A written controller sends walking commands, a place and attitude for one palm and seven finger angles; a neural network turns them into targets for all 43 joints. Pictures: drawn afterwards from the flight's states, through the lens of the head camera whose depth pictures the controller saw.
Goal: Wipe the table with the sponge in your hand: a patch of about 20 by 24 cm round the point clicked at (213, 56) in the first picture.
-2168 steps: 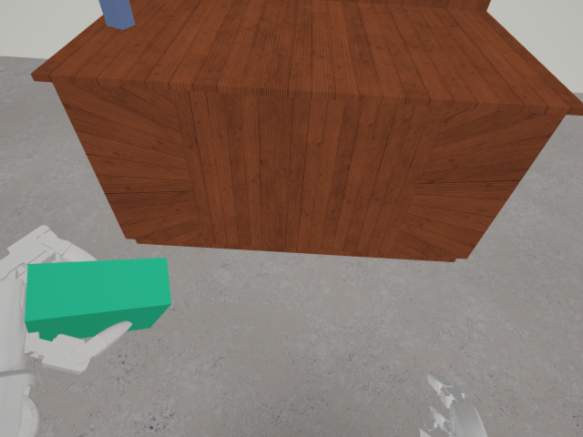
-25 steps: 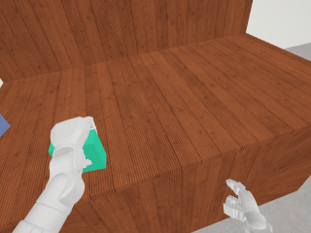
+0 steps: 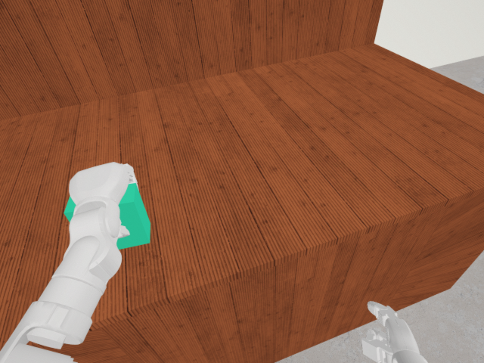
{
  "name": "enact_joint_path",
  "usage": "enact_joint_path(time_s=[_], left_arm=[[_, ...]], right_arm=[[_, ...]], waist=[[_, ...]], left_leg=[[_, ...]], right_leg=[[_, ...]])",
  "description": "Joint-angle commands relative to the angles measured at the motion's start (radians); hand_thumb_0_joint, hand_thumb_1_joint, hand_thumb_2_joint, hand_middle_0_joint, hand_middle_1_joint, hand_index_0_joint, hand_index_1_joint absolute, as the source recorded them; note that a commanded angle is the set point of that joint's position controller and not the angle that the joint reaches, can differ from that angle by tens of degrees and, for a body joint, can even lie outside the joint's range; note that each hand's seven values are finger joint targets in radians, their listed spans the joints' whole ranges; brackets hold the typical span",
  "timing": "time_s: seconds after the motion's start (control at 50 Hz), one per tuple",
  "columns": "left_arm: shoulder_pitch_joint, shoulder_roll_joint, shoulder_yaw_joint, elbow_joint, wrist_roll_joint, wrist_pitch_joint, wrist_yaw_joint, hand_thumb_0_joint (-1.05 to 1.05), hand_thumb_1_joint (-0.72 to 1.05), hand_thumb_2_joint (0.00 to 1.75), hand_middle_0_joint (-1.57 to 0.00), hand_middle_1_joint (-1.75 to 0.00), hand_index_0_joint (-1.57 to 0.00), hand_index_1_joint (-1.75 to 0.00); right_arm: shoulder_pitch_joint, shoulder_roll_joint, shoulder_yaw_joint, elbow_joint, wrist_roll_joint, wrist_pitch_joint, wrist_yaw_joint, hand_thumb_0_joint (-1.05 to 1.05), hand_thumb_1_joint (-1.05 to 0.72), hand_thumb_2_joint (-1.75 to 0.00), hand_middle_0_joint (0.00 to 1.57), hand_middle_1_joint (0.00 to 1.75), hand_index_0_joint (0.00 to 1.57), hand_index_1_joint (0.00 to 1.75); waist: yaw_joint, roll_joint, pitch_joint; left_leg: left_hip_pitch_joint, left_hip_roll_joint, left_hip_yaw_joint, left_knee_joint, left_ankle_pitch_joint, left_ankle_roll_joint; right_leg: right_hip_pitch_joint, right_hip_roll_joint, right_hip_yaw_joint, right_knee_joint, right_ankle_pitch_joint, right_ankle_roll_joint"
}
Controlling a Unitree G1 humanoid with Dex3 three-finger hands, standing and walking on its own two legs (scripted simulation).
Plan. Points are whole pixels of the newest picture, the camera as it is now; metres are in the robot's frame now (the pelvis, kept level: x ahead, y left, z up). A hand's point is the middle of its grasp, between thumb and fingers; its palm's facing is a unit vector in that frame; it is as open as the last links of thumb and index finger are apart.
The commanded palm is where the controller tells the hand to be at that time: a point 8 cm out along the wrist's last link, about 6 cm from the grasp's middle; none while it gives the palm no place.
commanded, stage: wipe forward along the middle lane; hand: left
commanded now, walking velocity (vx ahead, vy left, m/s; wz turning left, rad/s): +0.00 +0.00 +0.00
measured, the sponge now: (115, 226) +0.32 +0.28 +0.06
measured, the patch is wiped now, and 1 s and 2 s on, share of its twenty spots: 1.00 1.00 1.00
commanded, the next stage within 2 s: slide back across to the first lane in 0.78 s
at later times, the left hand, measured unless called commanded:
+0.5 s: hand (115, 190) +0.37 +0.28 +0.11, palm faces -0.05 -0.02 -1.00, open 9.3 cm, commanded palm +0.36 +0.30 +0.14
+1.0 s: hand (110, 173) +0.42 +0.31 +0.11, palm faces -0.06 -0.02 -1.00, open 9.3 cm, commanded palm +0.39 +0.33 +0.16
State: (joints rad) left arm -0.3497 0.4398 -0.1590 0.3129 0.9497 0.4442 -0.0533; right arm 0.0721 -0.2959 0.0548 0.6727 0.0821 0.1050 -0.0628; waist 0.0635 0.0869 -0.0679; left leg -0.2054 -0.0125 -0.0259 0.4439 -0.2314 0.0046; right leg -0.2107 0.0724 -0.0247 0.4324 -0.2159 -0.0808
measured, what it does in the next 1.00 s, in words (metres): stands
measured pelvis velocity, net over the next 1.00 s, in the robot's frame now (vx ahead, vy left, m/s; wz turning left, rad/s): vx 0.01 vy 0.02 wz -0.01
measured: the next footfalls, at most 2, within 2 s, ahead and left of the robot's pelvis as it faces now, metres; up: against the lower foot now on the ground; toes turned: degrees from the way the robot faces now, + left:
none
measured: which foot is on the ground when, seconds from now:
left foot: down 0.00-1.00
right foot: down 0.00-1.00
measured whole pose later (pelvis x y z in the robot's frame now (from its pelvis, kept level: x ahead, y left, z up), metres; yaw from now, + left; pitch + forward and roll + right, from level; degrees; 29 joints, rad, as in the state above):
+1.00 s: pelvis +0.01 +0.02 +0.00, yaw -1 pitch +6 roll -1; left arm -0.67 0.54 -0.04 0.83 0.99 0.20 0.02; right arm 0.22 -0.30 0.01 0.71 0.09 0.13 -0.06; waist -0.01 0.08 -0.10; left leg -0.33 -0.02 -0.02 0.46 -0.23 0.03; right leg -0.32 0.07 -0.01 0.40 -0.19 -0.06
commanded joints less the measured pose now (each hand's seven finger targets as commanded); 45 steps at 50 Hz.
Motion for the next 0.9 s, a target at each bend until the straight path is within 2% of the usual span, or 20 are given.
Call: enact_joint_path(time_s=[0.0, 0.02, 0.04, 0.08, 0.12, 0.2, 0.22, 0.3, 0.32, 0.38, 0.42, 0.48, 0.52, 0.64, 0.7, 0.72, 0.74, 0.78, 0.82, 0.88], left_arm=[[-0.222, 0.211, 0.095, 0.007, 0.033, -0.018, 0.038, 0.00, 0.10, 1.30, -1.20, -1.60, -1.20, -1.60], [-0.234, 0.250, 0.129, 0.000, 0.031, -0.027, 0.040, 0.00, 0.10, 1.30, -1.20, -1.60, -1.20, -1.60], [-0.278, 0.208, 0.080, 0.005, 0.033, -0.029, 0.041, 0.00, 0.10, 1.30, -1.20, -1.60, -1.20, -1.60], [-0.316, 0.197, 0.066, 0.053, 0.040, -0.035, 0.041, 0.00, 0.10, 1.30, -1.20, -1.60, -1.20, -1.60], [-0.338, 0.250, 0.110, 0.056, 0.039, -0.049, 0.045, 0.00, 0.10, 1.30, -1.20, -1.60, -1.20, -1.60], [-0.388, 0.203, 0.065, 0.119, 0.045, -0.067, 0.052, 0.00, 0.10, 1.30, -1.20, -1.60, -1.20, -1.60], [-0.409, 0.258, 0.115, 0.122, 0.041, -0.080, 0.057, 0.00, 0.10, 1.30, -1.20, -1.60, -1.20, -1.60], [-0.444, 0.257, 0.098, 0.187, 0.046, -0.102, 0.064, 0.00, 0.10, 1.30, -1.20, -1.60, -1.20, -1.60], [-0.462, 0.309, 0.144, 0.192, 0.047, -0.113, 0.068, 0.00, 0.10, 1.30, -1.20, -1.60, -1.20, -1.60], [-0.489, 0.266, 0.098, 0.233, 0.058, -0.126, 0.074, 0.00, 0.10, 1.30, -1.20, -1.60, -1.20, -1.60], [-0.504, 0.325, 0.148, 0.251, 0.060, -0.138, 0.078, 0.00, 0.10, 1.30, -1.20, -1.60, -1.20, -1.60], [-0.534, 0.315, 0.128, 0.302, 0.058, -0.150, 0.079, 0.00, 0.10, 1.30, -1.20, -1.60, -1.20, -1.60], [-0.566, 0.361, 0.165, 0.325, 0.059, -0.165, 0.079, 0.00, 0.10, 1.30, -1.20, -1.60, -1.20, -1.60], [-0.609, 0.328, 0.123, 0.381, 0.076, -0.193, 0.086, 0.00, 0.10, 1.30, -1.20, -1.60, -1.20, -1.60], [-0.645, 0.333, 0.125, 0.417, 0.076, -0.203, 0.090, 0.00, 0.10, 1.30, -1.20, -1.60, -1.20, -1.60], [-0.655, 0.372, 0.162, 0.409, 0.071, -0.213, 0.092, 0.00, 0.10, 1.30, -1.20, -1.60, -1.20, -1.60], [-0.689, 0.339, 0.126, 0.417, 0.074, -0.218, 0.095, 0.00, 0.10, 1.30, -1.20, -1.60, -1.20, -1.60], [-0.685, 0.335, 0.126, 0.451, 0.073, -0.220, 0.100, 0.00, 0.10, 1.30, -1.20, -1.60, -1.20, -1.60], [-0.696, 0.385, 0.174, 0.455, 0.074, -0.232, 0.107, 0.00, 0.10, 1.30, -1.20, -1.60, -1.20, -1.60], [-0.642, 0.363, 0.162, 0.455, 0.083, -0.232, 0.112, 0.00, 0.10, 1.30, -1.20, -1.60, -1.20, -1.60]], right_arm=[[-0.167, -0.109, -0.040, -0.160, 0.000, -0.052, -0.012, 0.00, -0.90, -0.90, 0.20, 0.30, 0.20, 0.30], [-0.167, -0.114, -0.040, -0.160, -0.001, -0.052, -0.012, 0.00, -0.90, -0.90, 0.20, 0.30, 0.20, 0.30], [-0.160, -0.109, -0.041, -0.163, 0.000, -0.050, -0.014, 0.00, -0.90, -0.90, 0.20, 0.30, 0.20, 0.30], [-0.146, -0.112, -0.043, -0.150, 0.003, -0.048, -0.015, 0.00, -0.90, -0.90, 0.20, 0.30, 0.20, 0.30], [-0.142, -0.118, -0.045, -0.150, 0.002, -0.049, -0.017, 0.00, -0.90, -0.90, 0.20, 0.30, 0.20, 0.30], [-0.112, -0.115, -0.050, -0.141, 0.005, -0.047, -0.020, 0.00, -0.90, -0.90, 0.20, 0.30, 0.20, 0.30], [-0.109, -0.118, -0.051, -0.139, 0.004, -0.051, -0.022, 0.00, -0.90, -0.90, 0.20, 0.30, 0.20, 0.30], [-0.082, -0.120, -0.053, -0.129, 0.005, -0.047, -0.025, 0.00, -0.90, -0.90, 0.20, 0.30, 0.20, 0.30], [-0.078, -0.123, -0.054, -0.126, 0.004, -0.049, -0.026, 0.00, -0.90, -0.90, 0.20, 0.30, 0.20, 0.30], [-0.060, -0.120, -0.057, -0.123, 0.005, -0.046, -0.024, 0.00, -0.90, -0.90, 0.20, 0.30, 0.20, 0.30], [-0.054, -0.127, -0.058, -0.119, 0.004, -0.044, -0.025, 0.00, -0.90, -0.90, 0.20, 0.30, 0.20, 0.30], [-0.029, -0.128, -0.059, -0.113, 0.006, -0.042, -0.025, 0.00, -0.90, -0.90, 0.20, 0.30, 0.20, 0.30], [-0.025, -0.132, -0.060, -0.109, 0.006, -0.042, -0.026, 0.00, -0.90, -0.90, 0.20, 0.30, 0.20, 0.30], [0.015, -0.131, -0.068, -0.104, 0.007, -0.037, -0.023, 0.00, -0.90, -0.90, 0.20, 0.30, 0.20, 0.30], [0.031, -0.134, -0.070, -0.093, 0.008, -0.034, -0.022, 0.00, -0.90, -0.90, 0.20, 0.30, 0.20, 0.30], [0.028, -0.136, -0.070, -0.092, 0.008, -0.036, -0.024, 0.00, -0.90, -0.90, 0.20, 0.30, 0.20, 0.30], [0.041, -0.135, -0.071, -0.091, 0.006, -0.036, -0.025, 0.00, -0.90, -0.90, 0.20, 0.30, 0.20, 0.30], [0.051, -0.137, -0.072, -0.083, 0.006, -0.034, -0.024, 0.00, -0.90, -0.90, 0.20, 0.30, 0.20, 0.30], [0.055, -0.141, -0.075, -0.076, 0.004, -0.033, -0.023, 0.00, -0.90, -0.90, 0.20, 0.30, 0.20, 0.30], [0.068, -0.139, -0.081, -0.081, 0.002, -0.026, -0.014, 0.00, -0.90, -0.90, 0.20, 0.30, 0.20, 0.30]], waist=[[-0.001, -0.139, -0.133], [0.002, -0.141, -0.139], [-0.011, -0.133, -0.138], [-0.025, -0.141, -0.107], [-0.018, -0.137, -0.119], [-0.033, -0.147, -0.129], [-0.027, -0.147, -0.143], [-0.037, -0.151, -0.148], [-0.031, -0.136, -0.157], [-0.043, -0.114, -0.151], [-0.034, -0.112, -0.168], [-0.048, -0.143, -0.169], [-0.044, -0.135, -0.169], [-0.056, -0.100, -0.194], [-0.068, -0.126, -0.190], [-0.058, -0.113, -0.208], [-0.076, -0.126, -0.212], [-0.079, -0.141, -0.208], [-0.067, -0.128, -0.240], [-0.054, -0.108, -0.280]], left_leg=[[-0.050, -0.038, 0.000, -0.029, 0.103, 0.045], [-0.051, -0.038, -0.008, -0.035, 0.100, 0.046], [-0.055, -0.038, 0.003, -0.027, 0.096, 0.050], [-0.067, -0.035, 0.002, -0.031, 0.077, 0.048], [-0.068, -0.035, -0.007, -0.038, 0.067, 0.050], [-0.076, -0.035, 0.000, -0.033, 0.055, 0.051], [-0.079, -0.034, -0.006, -0.035, 0.053, 0.053], [-0.109, -0.039, 0.002, -0.027, 0.034, 0.052], [-0.111, -0.037, -0.004, -0.030, 0.035, 0.052], [-0.117, -0.037, 0.003, -0.023, 0.034, 0.051], [-0.120, -0.036, -0.004, -0.027, 0.035, 0.052], [-0.141, -0.035, 0.003, -0.021, 0.029, 0.054], [-0.150, -0.035, -0.005, -0.027, 0.027, 0.053], [-0.142, -0.034, 0.002, -0.021, 0.048, 0.057], [-0.148, -0.031, 0.003, -0.021, 0.038, 0.057], [-0.148, -0.031, -0.003, -0.026, 0.050, 0.056], [-0.144, -0.031, 0.002, -0.018, 0.057, 0.060], [-0.150, -0.030, 0.007, -0.018, 0.060, 0.058], [-0.147, -0.029, 0.002, -0.020, 0.085, 0.058], [-0.127, -0.029, 0.009, -0.012, 0.136, 0.056]], right_leg=[[0.091, -0.053, 0.121, -0.081, 0.150, 0.018], [0.092, -0.051, 0.134, -0.081, 0.141, 0.012], [0.092, -0.057, 0.119, -0.082, 0.143, 0.019], [0.055, -0.054, 0.116, -0.092, 0.113, 0.021], [0.055, -0.053, 0.126, -0.096, 0.089, 0.017], [0.041, -0.054, 0.108, -0.098, 0.074, 0.023], [0.048, -0.053, 0.123, -0.099, 0.070, 0.020], [0.054, -0.060, 0.123, -0.098, 0.061, 0.028], [0.059, -0.060, 0.138, -0.098, 0.054, 0.021], [0.042, -0.061, 0.120, -0.097, 0.057, 0.024], [0.047, -0.061, 0.132, -0.097, 0.051, 0.018], [0.056, -0.064, 0.122, -0.095, 0.060, 0.029], [0.051, -0.063, 0.131, -0.096, 0.052, 0.024], [0.046, -0.062, 0.104, -0.090, 0.080, 0.024], [0.031, -0.062, 0.103, -0.096, 0.077, 0.027], [0.042, -0.061, 0.109, -0.094, 0.084, 0.022], [0.040, -0.062, 0.096, -0.088, 0.102, 0.027], [0.038, -0.063, 0.096, -0.090, 0.119, 0.031], [0.052, -0.062, 0.103, -0.083, 0.153, 0.024], [0.087, -0.062, 0.087, -0.064, 0.233, 0.022]])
